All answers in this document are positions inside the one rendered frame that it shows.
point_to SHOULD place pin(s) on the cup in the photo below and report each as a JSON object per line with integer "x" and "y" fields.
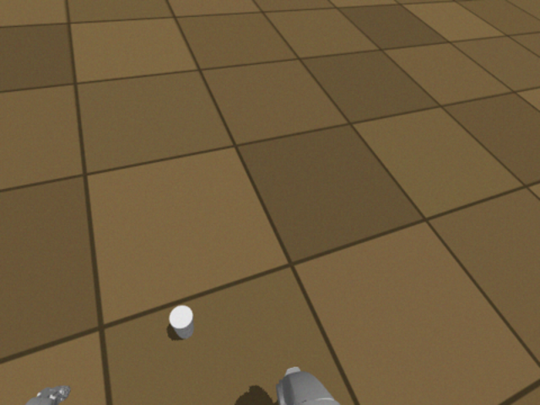
{"x": 181, "y": 319}

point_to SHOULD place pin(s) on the left robot hand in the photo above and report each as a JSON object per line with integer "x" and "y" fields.
{"x": 50, "y": 396}

